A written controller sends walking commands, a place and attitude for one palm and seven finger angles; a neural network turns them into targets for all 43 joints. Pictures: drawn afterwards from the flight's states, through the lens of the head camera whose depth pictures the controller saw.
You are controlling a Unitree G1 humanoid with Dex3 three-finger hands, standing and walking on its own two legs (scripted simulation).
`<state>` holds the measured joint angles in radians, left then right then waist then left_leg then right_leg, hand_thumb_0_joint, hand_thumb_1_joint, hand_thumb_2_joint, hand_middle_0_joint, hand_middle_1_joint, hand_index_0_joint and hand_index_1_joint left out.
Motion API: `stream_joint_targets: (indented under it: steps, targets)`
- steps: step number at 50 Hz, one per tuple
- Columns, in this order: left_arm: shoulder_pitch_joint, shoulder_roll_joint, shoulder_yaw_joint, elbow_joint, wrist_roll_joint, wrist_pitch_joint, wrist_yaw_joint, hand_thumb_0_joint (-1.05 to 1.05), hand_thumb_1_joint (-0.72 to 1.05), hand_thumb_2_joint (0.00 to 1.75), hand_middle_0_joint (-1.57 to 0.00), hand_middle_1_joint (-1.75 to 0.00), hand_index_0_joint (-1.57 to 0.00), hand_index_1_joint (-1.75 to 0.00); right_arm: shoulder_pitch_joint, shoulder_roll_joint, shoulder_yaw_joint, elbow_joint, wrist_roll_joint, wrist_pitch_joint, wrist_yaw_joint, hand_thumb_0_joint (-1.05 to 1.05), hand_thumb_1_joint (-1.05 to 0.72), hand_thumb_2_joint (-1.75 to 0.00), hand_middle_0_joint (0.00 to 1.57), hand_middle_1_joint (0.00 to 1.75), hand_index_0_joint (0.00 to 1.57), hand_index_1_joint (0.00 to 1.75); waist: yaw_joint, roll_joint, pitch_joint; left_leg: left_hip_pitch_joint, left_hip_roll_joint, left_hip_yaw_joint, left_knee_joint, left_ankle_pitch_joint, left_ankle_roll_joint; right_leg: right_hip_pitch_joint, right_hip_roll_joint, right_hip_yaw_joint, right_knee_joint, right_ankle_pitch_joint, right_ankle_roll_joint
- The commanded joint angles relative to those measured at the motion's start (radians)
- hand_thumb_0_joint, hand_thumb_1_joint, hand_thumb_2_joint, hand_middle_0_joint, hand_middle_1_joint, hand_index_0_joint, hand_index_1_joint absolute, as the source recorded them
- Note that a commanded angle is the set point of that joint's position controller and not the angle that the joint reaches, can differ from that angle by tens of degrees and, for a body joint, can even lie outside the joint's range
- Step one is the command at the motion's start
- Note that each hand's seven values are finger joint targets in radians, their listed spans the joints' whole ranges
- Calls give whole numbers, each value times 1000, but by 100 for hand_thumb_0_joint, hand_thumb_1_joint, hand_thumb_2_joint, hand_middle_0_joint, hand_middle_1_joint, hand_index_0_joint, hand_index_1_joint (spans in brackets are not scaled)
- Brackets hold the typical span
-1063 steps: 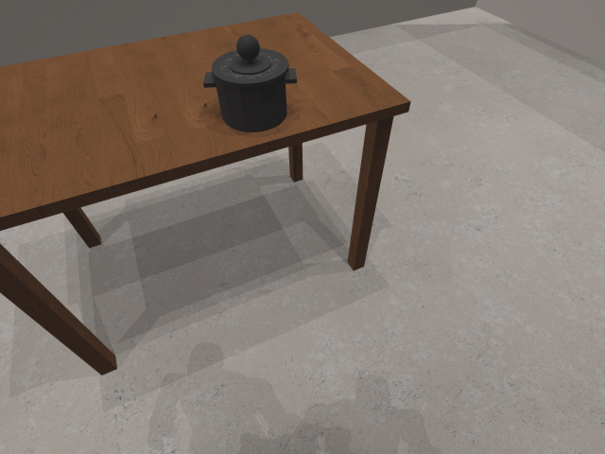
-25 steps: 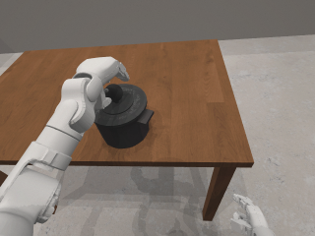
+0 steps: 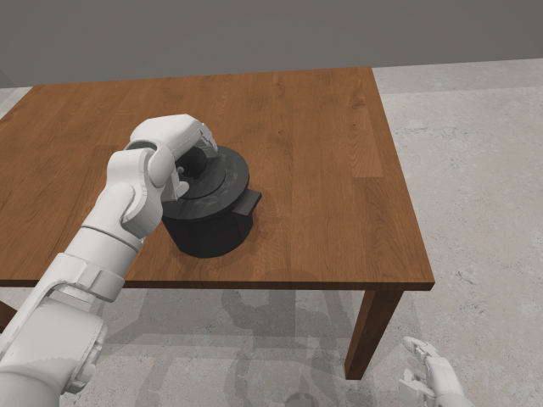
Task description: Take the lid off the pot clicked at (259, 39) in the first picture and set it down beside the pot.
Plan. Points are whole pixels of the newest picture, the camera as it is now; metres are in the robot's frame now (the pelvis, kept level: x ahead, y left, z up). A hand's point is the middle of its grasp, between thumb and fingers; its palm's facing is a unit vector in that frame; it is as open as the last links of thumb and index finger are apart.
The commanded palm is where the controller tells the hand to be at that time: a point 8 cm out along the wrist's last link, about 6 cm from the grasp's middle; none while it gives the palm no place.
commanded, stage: lower the open fingers around the knob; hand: left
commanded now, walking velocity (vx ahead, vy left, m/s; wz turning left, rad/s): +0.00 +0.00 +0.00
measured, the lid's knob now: (190, 161) +0.44 +0.14 +0.14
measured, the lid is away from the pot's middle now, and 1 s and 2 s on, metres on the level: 0.00 0.00 0.00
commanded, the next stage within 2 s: close the fingers and squeeze the knob in 0.16 s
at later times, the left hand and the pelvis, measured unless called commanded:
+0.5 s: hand (185, 170) +0.41 +0.14 +0.15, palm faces -0.21 -0.07 -0.97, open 9.8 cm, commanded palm +0.39 +0.15 +0.22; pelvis +0.00 +0.00 +0.00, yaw +0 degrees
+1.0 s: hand (180, 169) +0.42 +0.15 +0.15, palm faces -0.24 -0.09 -0.97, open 8.0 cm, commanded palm +0.39 +0.16 +0.22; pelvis +0.00 +0.00 +0.00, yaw +0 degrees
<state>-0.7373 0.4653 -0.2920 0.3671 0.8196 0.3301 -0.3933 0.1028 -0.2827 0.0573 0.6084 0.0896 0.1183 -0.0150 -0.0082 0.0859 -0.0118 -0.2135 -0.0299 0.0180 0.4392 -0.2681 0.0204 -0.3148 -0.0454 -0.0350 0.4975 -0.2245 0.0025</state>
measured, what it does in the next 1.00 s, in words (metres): stands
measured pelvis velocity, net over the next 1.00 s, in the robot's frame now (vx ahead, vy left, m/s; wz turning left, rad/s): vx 0.00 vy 0.00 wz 0.00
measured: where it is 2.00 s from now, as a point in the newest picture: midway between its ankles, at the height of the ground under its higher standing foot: outside the picture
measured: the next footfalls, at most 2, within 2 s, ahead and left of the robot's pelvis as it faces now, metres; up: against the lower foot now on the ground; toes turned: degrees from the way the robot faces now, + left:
none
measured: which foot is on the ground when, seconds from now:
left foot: down 0.00-1.00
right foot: down 0.00-1.00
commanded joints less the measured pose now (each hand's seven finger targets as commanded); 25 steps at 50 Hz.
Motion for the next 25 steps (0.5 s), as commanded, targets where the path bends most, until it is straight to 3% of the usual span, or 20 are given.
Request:
stream_joint_targets:
  steps: [1,3,5,7,8,12,13,14,17,19,20,24,25]
  targets:
    - [-428,230,141,-142,34,-5,38,0,-39,163,-85,-8,-85,-8,-123,-86,-37,-162,4,-49,-1,0,-90,-90,20,30,20,30,6,-102,-373,23,-8,-8,-35,295,32,255,17,1,-17,318,-35]
    - [-449,221,131,-179,30,-6,34,0,-39,163,-85,-8,-85,-8,-121,-86,-39,-165,3,-47,3,0,-90,-90,20,30,20,30,2,-97,-390,39,-5,-10,-36,313,33,258,19,-1,-19,326,-35]
    - [-470,171,86,-159,30,1,31,0,-39,163,-85,-8,-85,-8,-118,-86,-40,-158,5,-42,4,0,-90,-90,20,30,20,30,-11,-115,-347,40,-3,-12,-38,296,32,218,21,-10,-28,307,-34]
    - [-470,201,121,-192,25,-1,34,0,-39,163,-85,-8,-85,-8,-126,-93,-47,-163,3,-43,7,0,-90,-90,20,30,20,30,-5,-83,-373,62,-3,-18,-29,323,35,224,23,-7,-23,317,-41]
    - [-498,217,124,-235,33,-5,35,0,-39,163,-85,-8,-85,-8,-120,-84,-42,-169,0,-46,10,0,-90,-90,20,30,20,30,4,-65,-418,73,-5,-22,-35,339,33,251,21,-4,-16,322,-39]
    - [-435,193,129,-192,23,0,39,0,-39,163,-85,-8,-85,-8,-123,-91,-46,-161,0,-43,13,0,-90,-90,20,30,20,30,3,-99,-373,57,-1,-20,-32,343,33,237,23,-10,-21,335,-41]
    - [-450,216,139,-199,33,-2,40,0,-39,163,-85,-8,-85,-8,-118,-83,-40,-160,0,-43,13,0,-90,-90,20,30,20,30,9,-118,-383,51,-1,-16,-38,335,30,250,23,-9,-17,325,-37]
    - [-446,221,145,-214,34,-4,43,0,-28,135,-81,-8,-81,-8,-122,-85,-41,-164,-1,-45,13,0,-90,-90,20,30,20,30,12,-121,-382,47,-1,-20,-38,341,31,257,22,-8,-16,339,-38]
    - [-410,169,112,-175,23,2,46,0,-25,135,-83,-8,-83,-8,-130,-88,-41,-160,2,-37,16,0,-90,-90,20,30,20,30,3,-118,-337,38,4,-15,-42,315,27,221,23,-13,-25,306,-40]
    - [-466,195,120,-258,32,-3,50,0,-22,134,-85,-8,-85,-8,-136,-80,-42,-171,-2,-39,18,0,-90,-90,20,30,20,30,11,-95,-390,60,1,-17,-41,332,30,249,21,-6,-18,322,-40]
    - [-443,201,130,-222,32,1,53,0,-21,133,-86,-8,-86,-8,-136,-78,-40,-168,-1,-39,16,0,-90,-90,20,30,20,30,12,-119,-373,47,-1,-16,-40,328,31,251,21,-6,-18,323,-39]
    - [-453,205,129,-193,37,7,59,0,-16,131,-89,-8,-89,-8,-131,-80,-36,-157,0,-33,13,0,-90,-90,20,30,20,30,7,-121,-361,40,2,-15,-45,299,27,234,24,-9,-22,295,-39]
    - [-457,178,104,-186,36,9,57,0,-15,131,-84,-21,-84,-21,-135,-78,-35,-158,1,-33,11,0,-90,-90,20,30,20,30,5,-123,-354,38,0,-12,-47,286,29,229,23,-8,-26,286,-38]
